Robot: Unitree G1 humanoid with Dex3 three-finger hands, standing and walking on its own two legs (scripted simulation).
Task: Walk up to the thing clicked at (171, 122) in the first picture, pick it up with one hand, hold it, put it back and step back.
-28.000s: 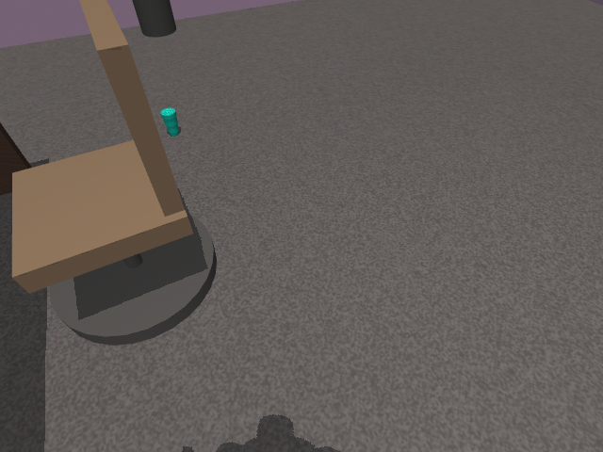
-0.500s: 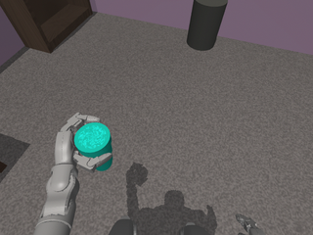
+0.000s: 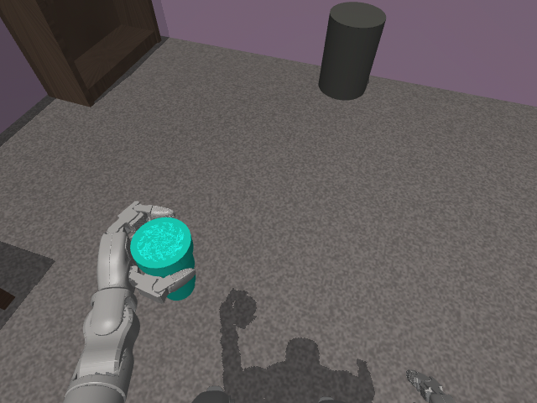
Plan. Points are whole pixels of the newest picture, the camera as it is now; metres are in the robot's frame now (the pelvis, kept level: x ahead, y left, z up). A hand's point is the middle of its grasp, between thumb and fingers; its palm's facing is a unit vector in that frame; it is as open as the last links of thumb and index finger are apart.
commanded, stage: hold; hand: left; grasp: from the side
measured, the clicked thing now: (171, 265) +0.32 +0.17 -0.01
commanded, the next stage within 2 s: none
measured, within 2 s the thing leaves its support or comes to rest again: neither
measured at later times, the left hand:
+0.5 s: hand (157, 248) +0.33 +0.17 +0.05, palm faces +0.15 -0.99 -0.04, open 10.9 cm
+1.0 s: hand (154, 252) +0.32 +0.17 +0.05, palm faces +0.14 -0.99 -0.04, open 10.9 cm
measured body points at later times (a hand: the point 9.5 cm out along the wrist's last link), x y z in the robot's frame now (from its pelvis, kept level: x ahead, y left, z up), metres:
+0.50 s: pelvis +0.00 +0.00 +0.01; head +0.04 +0.01 +0.46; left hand +0.31 +0.22 +0.05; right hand +0.13 -0.24 -0.10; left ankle +0.02 +0.13 -0.69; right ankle -0.01 -0.12 -0.69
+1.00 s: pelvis +0.00 +0.00 +0.01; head +0.04 +0.01 +0.46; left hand +0.31 +0.23 +0.06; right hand +0.12 -0.24 -0.10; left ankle +0.02 +0.13 -0.69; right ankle -0.01 -0.12 -0.69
